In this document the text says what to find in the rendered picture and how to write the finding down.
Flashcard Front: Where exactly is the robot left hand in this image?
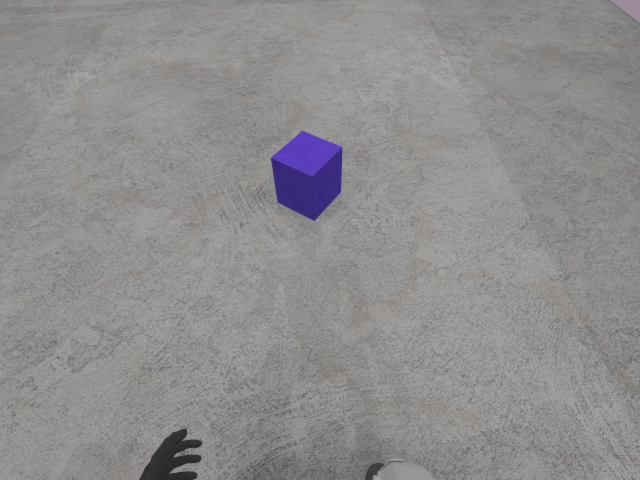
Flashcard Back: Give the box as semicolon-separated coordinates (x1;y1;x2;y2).
139;429;202;480

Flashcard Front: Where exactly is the robot right shin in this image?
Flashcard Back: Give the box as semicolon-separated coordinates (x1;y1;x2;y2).
380;459;406;471

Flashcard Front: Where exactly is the carton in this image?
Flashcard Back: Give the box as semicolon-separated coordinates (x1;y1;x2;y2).
271;131;342;221

